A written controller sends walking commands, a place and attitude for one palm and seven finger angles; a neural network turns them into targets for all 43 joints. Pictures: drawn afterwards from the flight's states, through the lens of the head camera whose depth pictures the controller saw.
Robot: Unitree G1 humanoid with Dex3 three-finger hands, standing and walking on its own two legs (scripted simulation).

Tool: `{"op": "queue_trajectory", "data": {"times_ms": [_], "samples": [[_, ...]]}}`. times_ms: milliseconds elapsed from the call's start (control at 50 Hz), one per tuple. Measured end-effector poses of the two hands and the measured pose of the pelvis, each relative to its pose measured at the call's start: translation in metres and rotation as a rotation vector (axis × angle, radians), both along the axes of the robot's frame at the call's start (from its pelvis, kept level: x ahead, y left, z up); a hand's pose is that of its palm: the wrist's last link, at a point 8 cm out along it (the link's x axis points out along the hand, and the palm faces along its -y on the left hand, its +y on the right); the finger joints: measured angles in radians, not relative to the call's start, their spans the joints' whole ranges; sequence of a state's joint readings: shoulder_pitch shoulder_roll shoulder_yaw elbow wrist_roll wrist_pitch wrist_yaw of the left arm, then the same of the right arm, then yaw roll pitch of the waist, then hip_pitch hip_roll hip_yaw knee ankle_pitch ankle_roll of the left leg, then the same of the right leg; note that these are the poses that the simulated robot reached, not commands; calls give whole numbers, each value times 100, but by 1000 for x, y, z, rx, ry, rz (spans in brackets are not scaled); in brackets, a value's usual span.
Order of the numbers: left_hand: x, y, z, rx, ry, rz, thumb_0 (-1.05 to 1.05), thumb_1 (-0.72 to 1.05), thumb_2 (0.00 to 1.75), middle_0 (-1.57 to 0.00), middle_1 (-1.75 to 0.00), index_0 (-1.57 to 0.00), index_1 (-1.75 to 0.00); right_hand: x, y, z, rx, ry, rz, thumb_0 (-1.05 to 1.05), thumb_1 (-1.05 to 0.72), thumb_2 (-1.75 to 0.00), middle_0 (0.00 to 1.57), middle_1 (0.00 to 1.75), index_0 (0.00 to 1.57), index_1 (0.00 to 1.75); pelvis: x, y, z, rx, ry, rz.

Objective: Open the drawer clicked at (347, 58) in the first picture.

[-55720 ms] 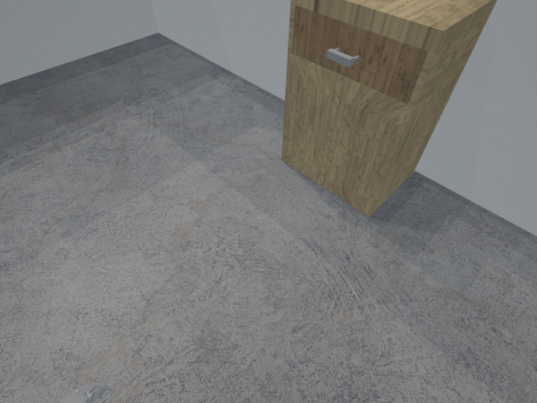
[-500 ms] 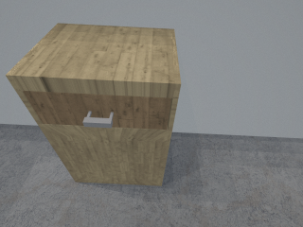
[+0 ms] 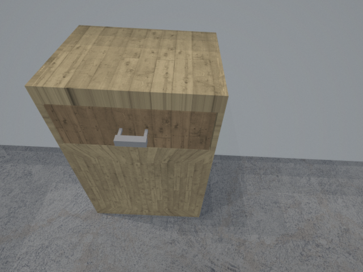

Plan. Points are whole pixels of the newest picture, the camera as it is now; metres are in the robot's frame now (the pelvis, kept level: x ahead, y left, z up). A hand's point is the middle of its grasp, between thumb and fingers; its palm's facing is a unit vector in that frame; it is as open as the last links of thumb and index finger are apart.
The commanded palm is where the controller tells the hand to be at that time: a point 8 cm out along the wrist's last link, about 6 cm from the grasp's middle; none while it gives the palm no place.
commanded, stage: come to a stop and stand still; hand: left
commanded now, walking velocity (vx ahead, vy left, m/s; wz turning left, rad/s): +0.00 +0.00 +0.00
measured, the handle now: (132, 136) +0.53 +0.20 -0.06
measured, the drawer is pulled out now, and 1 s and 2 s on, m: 0.00 0.00 0.00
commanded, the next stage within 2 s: look again from close up in 0.34 s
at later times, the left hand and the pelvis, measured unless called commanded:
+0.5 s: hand out of the picture -0.05 +0.16 -0.18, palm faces +0.03 -0.99 -0.16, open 7.4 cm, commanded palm none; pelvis -0.01 +0.02 +0.00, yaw -1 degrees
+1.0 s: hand out of the picture -0.03 +0.15 -0.18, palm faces +0.02 -0.99 -0.16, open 7.4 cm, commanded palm none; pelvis +0.00 +0.00 +0.00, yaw -1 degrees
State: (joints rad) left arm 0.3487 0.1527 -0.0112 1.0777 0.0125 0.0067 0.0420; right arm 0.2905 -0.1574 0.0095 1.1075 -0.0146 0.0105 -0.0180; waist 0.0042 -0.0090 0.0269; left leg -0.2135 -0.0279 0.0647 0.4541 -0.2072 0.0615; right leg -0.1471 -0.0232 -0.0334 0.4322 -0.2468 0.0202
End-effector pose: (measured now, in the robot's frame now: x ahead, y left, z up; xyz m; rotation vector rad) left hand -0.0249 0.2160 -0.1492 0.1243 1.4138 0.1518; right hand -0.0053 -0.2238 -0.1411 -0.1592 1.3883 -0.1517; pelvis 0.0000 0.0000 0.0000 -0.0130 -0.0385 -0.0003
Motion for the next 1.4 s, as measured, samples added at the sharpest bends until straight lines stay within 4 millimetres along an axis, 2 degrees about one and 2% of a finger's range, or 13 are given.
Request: {"op": "queue_trajectory", "data": {"times_ms": [100,200,420,660,1040,1080,1120,1160,1200,1260,1320,1360,1400], "samples": [[-12,3,0,-8,28,2,1,91,90,-20,-30,-20,-30,-20,12,-1,12,41,-19,1,-91,-90,20,30,20,30,-4,7,0,1,7,-1],[-21,4,0,-14,49,6,1,91,90,-20,-30,-20,-30,-29,21,-2,23,58,-32,1,-91,-90,20,30,20,30,-7,12,0,3,12,-2],[-29,1,1,-21,65,12,1,91,90,-19,-30,-20,-30,-18,27,-4,34,20,-37,1,-90,-90,20,30,20,30,-8,16,0,5,16,-10],[-23,-6,1,-24,54,8,1,91,90,-20,-30,-20,-30,-9,17,-3,20,-4,-36,1,-91,-90,20,30,20,30,-5,11,1,8,17,-16],[-4,-15,1,-18,24,-9,1,91,90,-20,-30,-20,-30,-15,14,-5,41,27,-42,1,-91,-90,20,30,20,30,0,0,1,3,20,-15],[24,-9,15,49,-95,-115,2,92,90,-20,-30,-20,-30,-7,7,-1,8,-58,-35,2,-92,-90,20,30,20,30,-1,-1,-2,11,19,-22],[59,11,44,204,-290,-181,6,95,90,-20,-31,-20,-31,9,-6,3,-32,-208,-54,3,-93,-90,21,30,20,30,-1,-4,-6,31,29,-21],[99,20,78,352,-472,-287,7,95,89,-21,-32,-20,-32,32,-19,6,-55,-352,-44,3,-93,-90,21,30,20,30,-3,-6,-11,36,38,-5],[140,18,112,518,-641,-444,6,91,88,-20,-33,-20,-34,62,-31,9,-70,-477,0,3,-93,-90,21,30,20,30,-5,-7,-16,32,61,4],[192,-1,149,784,-853,-688,5,85,86,-20,-37,-20,-37,109,-46,18,-82,-623,60,3,-92,-90,20,30,20,30,-8,-11,-25,32,109,-7],[215,-27,159,936,-962,-849,3,78,83,-20,-40,-20,-40,155,-56,32,-73,-701,94,2,-92,-90,20,30,20,30,-8,-18,-31,43,145,-44],[214,-41,153,960,-976,-919,2,73,82,-20,-43,-20,-43,182,-59,42,-58,-724,119,2,-91,-90,20,30,20,30,-6,-24,-33,54,163,-60],[203,-50,143,967,-955,-966,2,68,80,-21,-46,-21,-46,206,-59,50,-45,-734,161,2,-91,-90,20,30,20,30,-5,-31,-36,62,178,-64]]}}
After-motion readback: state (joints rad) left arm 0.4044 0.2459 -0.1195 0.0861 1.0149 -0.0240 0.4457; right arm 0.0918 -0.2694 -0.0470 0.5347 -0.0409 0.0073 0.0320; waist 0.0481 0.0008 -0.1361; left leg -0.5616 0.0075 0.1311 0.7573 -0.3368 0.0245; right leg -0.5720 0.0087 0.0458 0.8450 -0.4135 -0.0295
